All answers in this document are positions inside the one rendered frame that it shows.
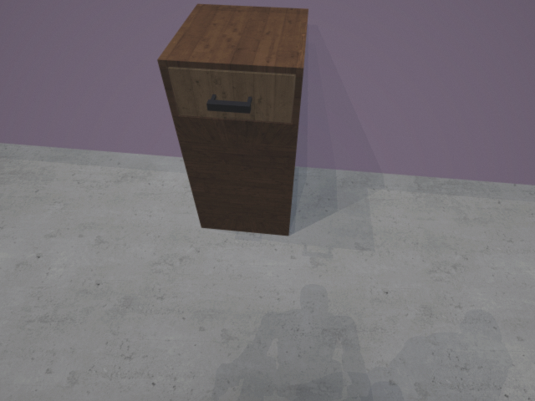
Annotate drawer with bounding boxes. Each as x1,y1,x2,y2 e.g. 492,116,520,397
168,67,296,123

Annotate handle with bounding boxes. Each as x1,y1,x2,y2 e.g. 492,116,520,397
206,94,252,114

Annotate cabinet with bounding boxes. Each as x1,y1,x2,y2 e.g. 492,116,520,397
157,4,308,236

